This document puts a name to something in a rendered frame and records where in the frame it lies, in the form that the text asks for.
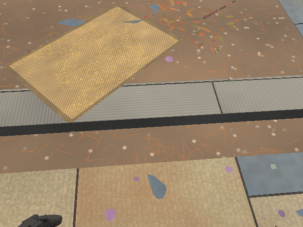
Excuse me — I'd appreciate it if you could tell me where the robot left hand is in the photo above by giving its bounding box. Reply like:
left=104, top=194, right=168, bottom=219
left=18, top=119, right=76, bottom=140
left=18, top=214, right=62, bottom=227

